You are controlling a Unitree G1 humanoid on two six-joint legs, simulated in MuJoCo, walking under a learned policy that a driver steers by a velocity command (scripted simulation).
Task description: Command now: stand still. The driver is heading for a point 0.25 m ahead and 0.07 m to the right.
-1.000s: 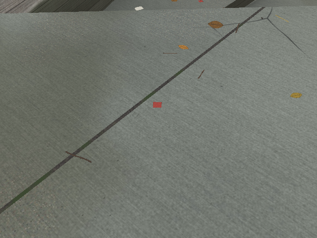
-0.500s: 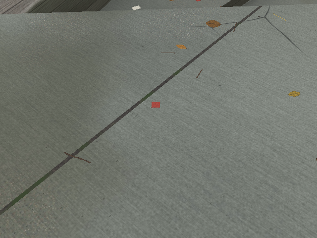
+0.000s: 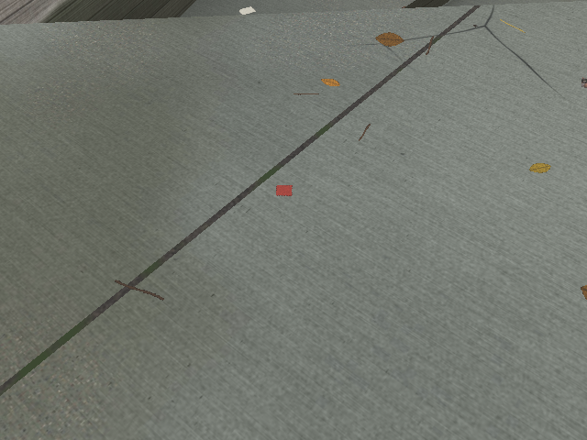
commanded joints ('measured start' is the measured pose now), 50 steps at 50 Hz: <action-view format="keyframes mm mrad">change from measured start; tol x16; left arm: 1 33 94 12 -20 0 -6 3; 15 85 83 10 -5 -12 -6 3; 18 -122 86 8 -114 -26 -66 -24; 28 286 176 33 -14 14 -76 -37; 32 11 121 1 -99 14 -96 -48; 50 88 99 3 -65 1 -34 -26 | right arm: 1 87 -89 -13 -7 0 -4 -3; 17 197 -235 -62 -5 36 -17 -14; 28 178 -46 -9 -58 5 -17 -24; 50 -42 -116 -47 -15 11 4 -18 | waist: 1 -1 13 24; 13 -2 12 29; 17 -77 236 157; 25 46 107 34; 28 52 -256 -182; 50 4 40 -46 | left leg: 1 -136 39 -26 -113 153 6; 13 -139 38 -20 -109 149 4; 17 -118 312 -423 -366 -679 205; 22 -46 235 -202 -236 104 147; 25 -163 159 -117 -73 299 84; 26 -203 94 -52 84 285 26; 28 -283 2 -42 507 -310 -74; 30 -311 70 -69 651 -272 -73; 39 -29 77 27 -26 168 -66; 50 -26 89 -6 -18 407 -16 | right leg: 1 92 -4 -16 -41 146 -39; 13 87 -2 -16 -38 147 -41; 16 -126 79 -118 159 -429 -53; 20 -430 -64 -67 432 -261 -74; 25 148 56 -183 1 90 -44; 27 374 -257 205 -83 524 -180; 28 305 -375 411 -162 526 -291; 37 110 -177 17 -125 578 -230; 42 -35 -35 -47 -194 7 -120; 50 129 -21 -93 -76 312 -102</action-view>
